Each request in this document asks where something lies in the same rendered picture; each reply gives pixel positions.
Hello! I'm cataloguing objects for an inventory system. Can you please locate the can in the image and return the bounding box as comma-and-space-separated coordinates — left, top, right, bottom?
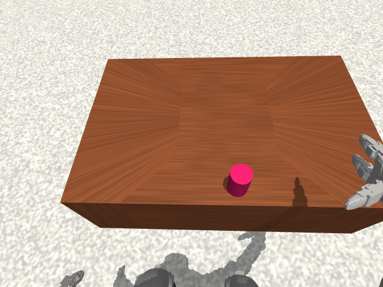
227, 164, 253, 197

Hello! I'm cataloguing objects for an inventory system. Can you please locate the left robot hand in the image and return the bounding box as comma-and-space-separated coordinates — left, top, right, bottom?
59, 270, 84, 287

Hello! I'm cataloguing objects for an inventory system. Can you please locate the right robot hand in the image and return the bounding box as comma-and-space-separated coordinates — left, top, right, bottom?
345, 134, 383, 210

